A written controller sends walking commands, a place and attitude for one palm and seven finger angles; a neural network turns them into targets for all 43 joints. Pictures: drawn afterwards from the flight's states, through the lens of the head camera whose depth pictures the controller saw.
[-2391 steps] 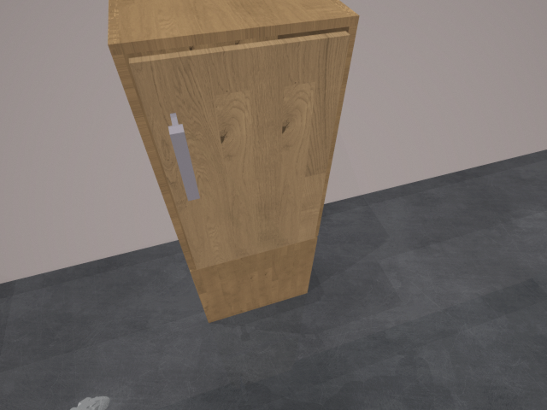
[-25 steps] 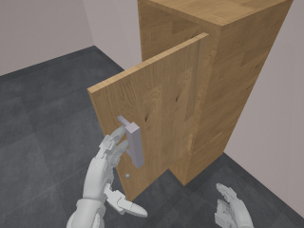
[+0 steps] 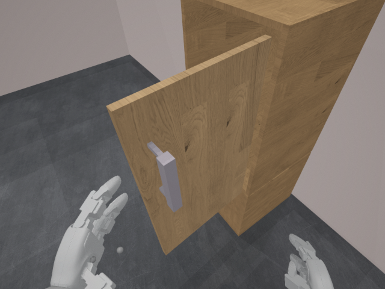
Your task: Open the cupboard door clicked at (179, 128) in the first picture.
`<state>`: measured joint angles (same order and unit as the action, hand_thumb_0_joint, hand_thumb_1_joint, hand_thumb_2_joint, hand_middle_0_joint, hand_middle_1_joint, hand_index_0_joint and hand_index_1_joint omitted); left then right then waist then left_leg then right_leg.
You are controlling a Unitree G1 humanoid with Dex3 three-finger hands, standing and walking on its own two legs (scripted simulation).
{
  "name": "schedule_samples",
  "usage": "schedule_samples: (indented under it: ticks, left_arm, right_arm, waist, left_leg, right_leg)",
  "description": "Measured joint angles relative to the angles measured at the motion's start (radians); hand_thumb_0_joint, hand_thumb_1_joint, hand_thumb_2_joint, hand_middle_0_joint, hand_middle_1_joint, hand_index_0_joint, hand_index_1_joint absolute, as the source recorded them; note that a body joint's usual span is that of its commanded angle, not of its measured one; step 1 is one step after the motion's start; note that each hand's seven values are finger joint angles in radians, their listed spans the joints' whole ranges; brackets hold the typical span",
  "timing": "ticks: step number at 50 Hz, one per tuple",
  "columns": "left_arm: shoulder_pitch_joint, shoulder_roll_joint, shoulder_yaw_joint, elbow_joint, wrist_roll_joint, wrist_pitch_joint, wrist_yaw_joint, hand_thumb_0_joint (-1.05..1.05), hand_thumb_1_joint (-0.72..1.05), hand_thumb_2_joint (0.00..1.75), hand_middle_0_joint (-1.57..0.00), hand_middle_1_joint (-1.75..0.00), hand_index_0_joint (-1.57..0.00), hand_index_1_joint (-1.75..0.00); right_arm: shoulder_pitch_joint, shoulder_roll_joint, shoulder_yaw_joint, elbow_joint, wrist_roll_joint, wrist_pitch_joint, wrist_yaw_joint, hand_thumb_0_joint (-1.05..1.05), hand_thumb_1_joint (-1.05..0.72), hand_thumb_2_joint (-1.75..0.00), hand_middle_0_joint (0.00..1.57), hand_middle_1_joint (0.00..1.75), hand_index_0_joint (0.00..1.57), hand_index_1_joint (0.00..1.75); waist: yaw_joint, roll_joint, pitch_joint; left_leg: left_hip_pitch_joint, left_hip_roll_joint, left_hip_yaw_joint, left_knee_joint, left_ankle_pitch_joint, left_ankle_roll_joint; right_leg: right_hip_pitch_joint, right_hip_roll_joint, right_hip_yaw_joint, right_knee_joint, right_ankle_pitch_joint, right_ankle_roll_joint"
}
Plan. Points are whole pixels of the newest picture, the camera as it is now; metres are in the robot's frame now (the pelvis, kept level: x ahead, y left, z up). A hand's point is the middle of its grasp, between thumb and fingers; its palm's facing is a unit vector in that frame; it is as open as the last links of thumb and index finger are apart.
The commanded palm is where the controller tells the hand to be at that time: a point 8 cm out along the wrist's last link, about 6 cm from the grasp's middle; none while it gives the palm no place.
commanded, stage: draw the hand back to the body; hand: left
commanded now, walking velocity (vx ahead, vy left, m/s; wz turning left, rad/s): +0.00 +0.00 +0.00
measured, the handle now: (164, 177) +0.30 +0.08 +0.11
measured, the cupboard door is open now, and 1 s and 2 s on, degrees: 95 95 95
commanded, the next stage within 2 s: step back with the hand held close in 1.62 s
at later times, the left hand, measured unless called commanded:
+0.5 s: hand (83, 239) +0.17 +0.18 +0.14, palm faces -0.02 -1.00 -0.08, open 16.3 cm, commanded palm +0.13 +0.24 +0.15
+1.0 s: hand (30, 208) +0.20 +0.26 +0.17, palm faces +0.31 -0.87 -0.38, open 12.0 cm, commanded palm +0.15 +0.31 +0.19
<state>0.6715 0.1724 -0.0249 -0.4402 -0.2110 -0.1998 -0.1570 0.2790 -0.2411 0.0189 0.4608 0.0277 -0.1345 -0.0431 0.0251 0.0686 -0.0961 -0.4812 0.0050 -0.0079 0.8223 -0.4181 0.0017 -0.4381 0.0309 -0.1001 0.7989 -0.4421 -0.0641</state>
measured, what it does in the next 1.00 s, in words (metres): stands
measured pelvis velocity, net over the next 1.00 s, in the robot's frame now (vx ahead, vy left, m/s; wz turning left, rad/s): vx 0.01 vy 0.04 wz -0.04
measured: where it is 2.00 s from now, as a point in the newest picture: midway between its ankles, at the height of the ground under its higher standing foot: outside the picture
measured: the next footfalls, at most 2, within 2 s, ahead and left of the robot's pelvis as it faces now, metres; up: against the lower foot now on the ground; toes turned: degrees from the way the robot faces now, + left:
none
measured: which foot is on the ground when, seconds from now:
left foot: down 0.00-1.00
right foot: down 0.00-1.00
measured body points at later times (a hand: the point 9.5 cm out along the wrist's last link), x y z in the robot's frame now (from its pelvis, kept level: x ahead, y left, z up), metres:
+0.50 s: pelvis +0.00 +0.02 +0.01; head -0.02 +0.00 +0.46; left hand +0.16 +0.23 +0.15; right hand +0.18 -0.19 -0.05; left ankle +0.00 +0.12 -0.70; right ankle -0.02 -0.07 -0.70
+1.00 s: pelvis +0.01 +0.04 +0.04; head -0.01 +0.02 +0.48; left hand +0.17 +0.30 +0.19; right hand +0.19 -0.18 -0.05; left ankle +0.00 +0.12 -0.70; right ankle -0.02 -0.07 -0.70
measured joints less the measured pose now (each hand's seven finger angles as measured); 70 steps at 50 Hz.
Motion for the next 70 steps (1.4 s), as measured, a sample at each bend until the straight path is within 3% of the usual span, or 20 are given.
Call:
schedule_samples:
  ticks: [8, 15, 28, 30, 34, 40, 64, 70]
  left_arm:
    - [-0.058, 0.011, -0.02, 0.001, 0.015, 0.026, 0.017, -0.02, -0.5, 0.3, -0.15, -0.3, -0.15, -0.3]
    - [-0.072, 0.026, 0.029, -0.026, -0.003, 0.085, 0.024, -0.02, -0.5, 0.3, -0.15, -0.3, -0.15, -0.3]
    - [-0.081, 0.07, 0.126, -0.061, -0.052, 0.165, -0.029, -0.02, -0.46, 0.32, -0.16, -0.3, -0.15, -0.3]
    - [-0.089, 0.097, 0.12, -0.071, 0.015, 0.17, 0.036, -0.02, -0.43, 0.33, -0.16, -0.3, -0.15, -0.3]
    - [-0.082, 0.116, 0.126, -0.078, 0.104, 0.167, 0.171, -0.02, -0.34, 0.37, -0.16, -0.3, -0.16, -0.3]
    - [-0.075, 0.12, 0.14, -0.062, 0.153, 0.159, 0.25, -0.01, -0.15, 0.45, -0.17, -0.3, -0.17, -0.3]
    - [-0.202, 0.187, 0.351, 0.016, 0.143, 0.143, 0.282, 0.0, 0.67, 0.8, -0.2, -0.3, -0.2, -0.3]
    - [-0.21, 0.172, 0.354, 0.028, 0.14, 0.14, 0.279, 0.01, 0.81, 0.87, -0.21, -0.3, -0.2, -0.3]
  right_arm:
    - [-0.006, 0.008, 0.007, -0.001, 0.006, -0.03, -0.01, 0.02, -0.91, -0.89, 0.2, 0.3, 0.2, 0.3]
    - [-0.003, 0.024, 0.026, 0.014, 0.012, -0.036, -0.012, 0.02, -0.91, -0.89, 0.2, 0.3, 0.2, 0.3]
    - [-0.016, 0.008, 0.032, 0.051, 0.02, -0.063, -0.022, 0.02, -0.91, -0.89, 0.2, 0.3, 0.2, 0.3]
    - [-0.021, 0.01, 0.03, 0.056, 0.01, -0.058, -0.035, 0.02, -0.91, -0.89, 0.2, 0.3, 0.2, 0.3]
    - [-0.04, 0.02, 0.034, 0.067, -0.009, -0.035, -0.049, 0.02, -0.91, -0.89, 0.2, 0.3, 0.2, 0.3]
    - [-0.049, 0.022, 0.034, 0.094, -0.024, -0.013, -0.043, 0.01, -0.91, -0.89, 0.2, 0.3, 0.2, 0.3]
    - [-0.085, 0.016, 0.008, 0.161, -0.027, 0.054, -0.026, 0.01, -0.91, -0.89, 0.2, 0.3, 0.2, 0.3]
    - [-0.086, 0.008, 0.0, 0.164, -0.026, 0.058, -0.018, 0.01, -0.91, -0.89, 0.2, 0.3, 0.2, 0.3]
  waist:
    - [0.003, 0.003, 0.007]
    - [0.003, 0.005, 0.0]
    - [0.02, 0.002, 0.011]
    - [0.032, 0.001, 0.022]
    - [0.03, -0.001, 0.053]
    - [0.033, -0.003, 0.083]
    - [0.05, -0.007, 0.112]
    - [0.048, -0.001, 0.117]
  left_leg:
    - [-0.007, -0.003, 0.006, 0.01, 0.003, 0.012]
    - [0.032, -0.006, 0.016, -0.023, 0.013, 0.02]
    - [0.097, -0.014, 0.009, -0.076, 0.036, 0.033]
    - [0.122, -0.011, 0.014, -0.096, 0.042, 0.034]
    - [0.182, -0.007, 0.023, -0.161, 0.069, 0.035]
    - [0.263, -0.018, 0.04, -0.257, 0.107, 0.043]
    - [0.39, -0.027, 0.06, -0.399, 0.155, 0.044]
    - [0.396, -0.024, 0.06, -0.411, 0.162, 0.041]
  right_leg:
    - [-0.005, -0.004, 0.006, 0.004, 0.008, 0.008]
    - [0.032, -0.006, 0.016, -0.032, 0.025, 0.018]
    - [0.111, -0.01, 0.011, -0.107, 0.057, 0.031]
    - [0.135, -0.006, 0.017, -0.132, 0.067, 0.032]
    - [0.196, 0.0, 0.028, -0.208, 0.105, 0.035]
    - [0.268, -0.009, 0.046, -0.292, 0.142, 0.044]
    - [0.38, -0.013, 0.07, -0.415, 0.187, 0.049]
    - [0.384, -0.011, 0.071, -0.425, 0.194, 0.046]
